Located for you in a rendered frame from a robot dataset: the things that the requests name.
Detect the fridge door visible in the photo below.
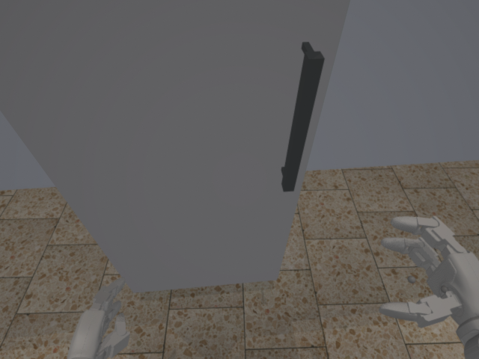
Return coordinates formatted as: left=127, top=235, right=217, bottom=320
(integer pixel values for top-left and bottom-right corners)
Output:
left=0, top=0, right=350, bottom=293

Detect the robot left hand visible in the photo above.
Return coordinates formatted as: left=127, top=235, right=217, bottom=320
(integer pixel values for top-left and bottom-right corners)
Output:
left=67, top=277, right=130, bottom=359

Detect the robot right hand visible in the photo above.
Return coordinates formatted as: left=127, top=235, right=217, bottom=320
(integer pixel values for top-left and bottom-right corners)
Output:
left=379, top=216, right=479, bottom=328

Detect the robot right forearm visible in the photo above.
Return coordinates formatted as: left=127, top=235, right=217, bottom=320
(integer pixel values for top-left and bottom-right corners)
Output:
left=456, top=316, right=479, bottom=359

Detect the handle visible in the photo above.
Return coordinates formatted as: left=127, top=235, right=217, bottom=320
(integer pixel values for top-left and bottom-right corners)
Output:
left=281, top=42, right=325, bottom=191

